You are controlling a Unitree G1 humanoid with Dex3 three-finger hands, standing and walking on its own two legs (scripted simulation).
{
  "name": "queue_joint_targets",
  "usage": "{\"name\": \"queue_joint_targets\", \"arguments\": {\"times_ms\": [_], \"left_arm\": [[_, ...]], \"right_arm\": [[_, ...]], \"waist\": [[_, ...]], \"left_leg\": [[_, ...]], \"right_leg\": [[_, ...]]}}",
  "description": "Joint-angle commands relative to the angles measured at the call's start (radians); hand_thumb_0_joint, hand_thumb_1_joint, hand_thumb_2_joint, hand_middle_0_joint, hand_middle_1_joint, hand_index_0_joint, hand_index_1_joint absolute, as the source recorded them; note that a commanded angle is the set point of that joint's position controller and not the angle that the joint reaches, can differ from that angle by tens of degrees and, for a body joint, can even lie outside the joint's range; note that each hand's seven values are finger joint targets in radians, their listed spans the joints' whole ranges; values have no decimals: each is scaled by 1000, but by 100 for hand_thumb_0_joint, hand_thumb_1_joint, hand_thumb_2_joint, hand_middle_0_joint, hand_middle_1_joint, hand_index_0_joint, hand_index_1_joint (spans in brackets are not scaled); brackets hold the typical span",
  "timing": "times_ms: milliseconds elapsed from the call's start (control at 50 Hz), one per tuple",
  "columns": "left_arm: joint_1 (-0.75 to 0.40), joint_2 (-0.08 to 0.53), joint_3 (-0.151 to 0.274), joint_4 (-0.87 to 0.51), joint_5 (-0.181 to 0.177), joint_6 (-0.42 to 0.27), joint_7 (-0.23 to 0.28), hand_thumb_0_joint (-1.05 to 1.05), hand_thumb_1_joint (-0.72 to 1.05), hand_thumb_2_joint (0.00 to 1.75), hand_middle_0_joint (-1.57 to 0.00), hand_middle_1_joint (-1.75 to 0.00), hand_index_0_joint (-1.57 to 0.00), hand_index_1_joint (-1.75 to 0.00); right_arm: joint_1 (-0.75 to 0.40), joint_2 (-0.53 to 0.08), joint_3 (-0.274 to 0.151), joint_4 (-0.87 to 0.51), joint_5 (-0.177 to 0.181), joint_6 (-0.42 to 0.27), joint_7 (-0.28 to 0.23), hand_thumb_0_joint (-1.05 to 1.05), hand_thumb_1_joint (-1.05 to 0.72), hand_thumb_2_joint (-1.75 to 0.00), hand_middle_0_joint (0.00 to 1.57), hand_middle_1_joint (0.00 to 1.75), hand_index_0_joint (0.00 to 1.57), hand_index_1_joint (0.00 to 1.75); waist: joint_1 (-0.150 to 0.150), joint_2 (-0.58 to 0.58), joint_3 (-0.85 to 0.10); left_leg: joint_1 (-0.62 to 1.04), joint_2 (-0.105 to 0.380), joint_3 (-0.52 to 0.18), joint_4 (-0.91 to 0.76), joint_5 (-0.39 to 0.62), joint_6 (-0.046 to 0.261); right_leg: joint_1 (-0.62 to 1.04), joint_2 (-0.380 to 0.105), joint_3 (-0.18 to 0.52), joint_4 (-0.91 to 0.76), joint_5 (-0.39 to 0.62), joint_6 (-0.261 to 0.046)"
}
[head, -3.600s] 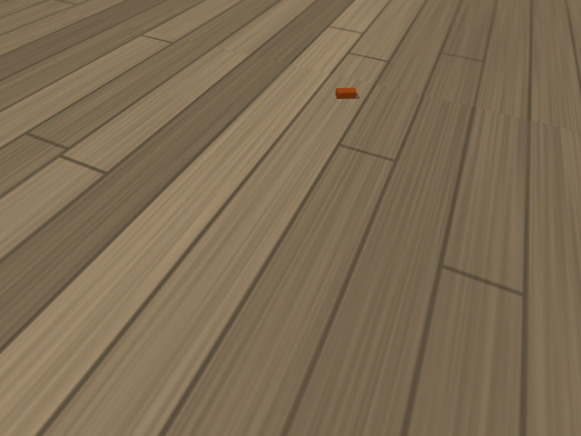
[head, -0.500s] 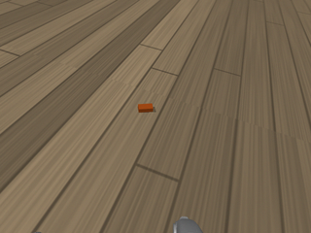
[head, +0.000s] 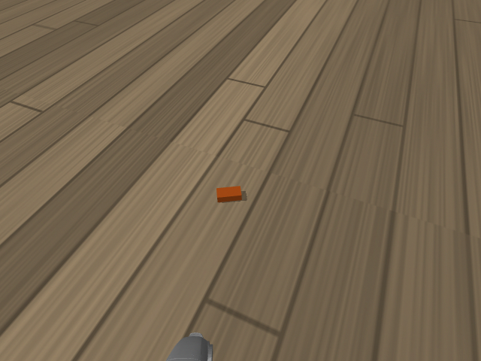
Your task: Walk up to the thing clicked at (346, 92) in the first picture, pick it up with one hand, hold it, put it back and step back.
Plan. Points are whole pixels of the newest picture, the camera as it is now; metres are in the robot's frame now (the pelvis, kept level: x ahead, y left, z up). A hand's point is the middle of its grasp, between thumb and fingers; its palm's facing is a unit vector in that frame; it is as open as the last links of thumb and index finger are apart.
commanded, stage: walk up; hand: left
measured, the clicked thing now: (229, 194) +1.02 +0.11 -0.75
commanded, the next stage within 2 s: none
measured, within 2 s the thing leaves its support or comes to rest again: neither
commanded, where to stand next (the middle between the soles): +0.69 -0.14 m, yaw +4 degrees
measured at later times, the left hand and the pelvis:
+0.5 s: hand (126, 306) +0.25 +0.25 -0.15, palm faces -0.04 -0.94 -0.33, open 7.4 cm; pelvis +0.19 -0.03 +0.00, yaw +0 degrees
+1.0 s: hand (187, 246) +0.38 +0.14 -0.14, palm faces +0.04 -0.93 -0.36, open 7.4 cm; pelvis +0.36 -0.13 +0.00, yaw +2 degrees
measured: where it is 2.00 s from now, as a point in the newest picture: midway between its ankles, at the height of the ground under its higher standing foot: (287, 271)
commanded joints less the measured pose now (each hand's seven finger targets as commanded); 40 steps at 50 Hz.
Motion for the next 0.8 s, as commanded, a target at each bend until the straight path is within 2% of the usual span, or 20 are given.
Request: {"name": "queue_joint_targets", "arguments": {"times_ms": [0, 80, 120, 160, 180, 200, 220, 240, 300, 360, 460, 520, 580, 600, 620, 640, 660, 680, 740, 780], "left_arm": [[15, 264, 86, -96, 8, -35, 16, 0, 90, 90, -20, -30, -20, -30], [31, 260, 82, -99, 8, -22, 16, 0, 90, 90, -20, -30, -20, -30], [15, 277, 87, -106, 5, -15, 18, 0, 90, 90, -20, -30, -20, -30], [42, 226, 63, -122, -1, -12, 23, 0, 90, 90, -20, -30, -20, -30], [96, 167, 50, -130, -12, -11, 23, 0, 90, 90, -20, -30, -20, -30], [122, 187, 57, -123, -8, -2, 23, 0, 90, 90, -20, -30, -20, -30], [84, 306, 76, -111, 1, 10, 32, 0, 90, 90, -20, -30, -20, -30], [41, 311, 72, -103, 4, 7, 29, 0, 90, 90, -20, -30, -20, -30], [89, 247, 69, -65, -4, 12, 7, 0, 90, 90, -20, -30, -20, -30], [112, 216, 70, -45, -2, 28, -16, 0, 90, 90, -20, -30, -20, -30], [-12, 213, 77, -67, 8, 28, -44, 0, 90, 90, -20, -30, -20, -30], [-57, 220, 83, -63, 7, 19, -46, 0, 90, 90, -20, -30, -20, -30], [6, 243, 95, -34, 17, 3, -37, 0, 90, 90, -20, -30, -20, -30], [62, 265, 106, -18, 18, -8, -27, 0, 90, 90, -20, -30, -20, -30], [154, 306, 124, 9, 22, -23, -12, 0, 90, 90, -20, -30, -20, -30], [175, 381, 137, -2, 25, -33, 4, 0, 90, 90, -20, -30, -20, -30], [139, 393, 128, -26, 11, -31, 10, 0, 90, 90, -20, -30, -20, -30], [108, 393, 124, -32, -3, -25, 13, 0, 90, 90, -20, -30, -20, -30], [-5, 300, 90, -55, -16, -27, 27, 0, 90, 90, -20, -30, -20, -30], [-7, 275, 82, -63, -14, -32, 26, 0, 90, 90, -20, -30, -20, -30]], "right_arm": [[-72, -160, -48, -83, -1, -20, 0, 0, -90, -90, 20, 30, 20, 30], [-98, -149, -51, -94, -2, -31, -3, 0, -90, -90, 20, 30, 20, 30], [-26, -158, -60, -78, -4, -38, -10, 0, -90, -90, 20, 30, 20, 30], [172, -223, -89, -30, -20, -50, -26, 0, -90, -90, 20, 30, 20, 30], [249, -289, -110, -36, -39, -51, -39, 0, -90, -90, 20, 30, 20, 30], [241, -333, -121, -64, -24, -49, -50, 0, -90, -90, 20, 30, 20, 30], [183, -335, -129, -75, 11, -45, -52, 0, -90, -90, 20, 30, 20, 30], [127, -305, -121, -87, 16, -42, -51, 0, -90, -90, 20, 30, 20, 30], [48, -230, -72, -109, 19, -60, -46, 0, -90, -90, 20, 30, 20, 30], [-1, -247, -76, -114, 6, -73, -34, 0, -90, -90, 20, 30, 20, 30], [5, -289, -90, -111, -4, -81, -20, 0, -90, -90, 20, 30, 20, 30], [5, -292, -93, -105, -3, -70, -18, 0, -90, -90, 20, 30, 20, 30], [-25, -281, -87, -108, -5, -56, -19, 0, -90, -90, 20, 30, 20, 30], [6, -236, -72, -102, -13, -51, -21, 0, -90, -90, 20, 30, 20, 30], [63, -168, -49, -94, -14, -49, -22, 0, -90, -90, 20, 30, 20, 30], [94, -87, -16, -111, -5, -48, -20, 0, -90, -90, 20, 30, 20, 30], [67, -163, -34, -105, 3, -41, -31, 0, -90, -90, 20, 30, 20, 30], [33, -224, -46, -90, -4, -39, -39, 0, -90, -90, 20, 30, 20, 30], [82, -199, -47, -34, 24, -32, -27, 0, -90, -90, 20, 30, 20, 30], [110, -185, -41, -24, 12, -29, -16, 0, -90, -90, 20, 30, 20, 30]], "waist": [[39, -142, 28], [36, -113, 6], [-12, -80, -32], [-114, 81, -150], [-140, 236, -231], [-126, 206, -234], [-124, 79, -202], [-117, 7, -114], [-44, -11, -15], [-15, 83, 25], [-41, 140, 46], [-47, 96, 5], [9, 38, -54], [34, -52, -97], [75, -241, -159], [78, -456, -115], [79, -356, -79], [73, -295, -45], [-13, -243, -13], [-20, -254, -37]], "left_leg": [[-43, 30, 4, -173, 66, -6], [78, 11, 78, -286, 70, 18], [235, -30, 113, -349, 43, 42], [605, -32, 58, -419, -1, 107], [788, 182, -273, -482, -131, 182], [825, 389, -677, -593, -263, 275], [725, 445, -730, -647, -367, 333], [595, 410, -623, -673, -324, 323], [373, 232, -198, -666, -27, 181], [229, 183, -63, -699, -122, 189], [208, 179, -49, -735, -314, 191], [232, 182, -45, -687, -294, 180], [199, 182, -27, -548, -284, 158], [180, 146, 7, -380, -192, 133], [129, 66, 81, -78, -92, 102], [-84, -77, 94, 162, -282, 45], [-188, -103, 31, 249, -286, 19], [-172, -45, -17, 275, -272, 24], [-55, -2, -72, 186, -142, 25], [-11, -10, -30, 129, -108, 22]], "right_leg": [[21, -271, 195, -195, 226, -43], [39, -270, 154, -109, 354, -53], [-3, -258, 134, 8, 445, -58], [-195, -163, 61, 378, 415, -23], [-418, -59, 28, 623, 38, 21], [-607, 25, 105, 764, -302, 47], [-589, -64, 224, 846, -280, 27], [-578, -86, 232, 857, -219, 36], [-450, -125, 238, 725, -83, 48], [-371, -150, 176, 597, -29, 81], [-353, -179, 130, 336, 77, 87], [-282, -162, 107, 235, 119, 77], [-99, -128, 63, 172, 54, 60], [5, -113, 85, 131, -2, 51], [122, -148, 185, 34, -145, 37], [160, -336, 525, -118, -279, -20], [157, -443, 724, -223, -266, -95], [84, -462, 730, -211, -199, -146], [-10, -299, 350, -148, 95, -67], [-13, -277, 258, -122, 228, -118]]}}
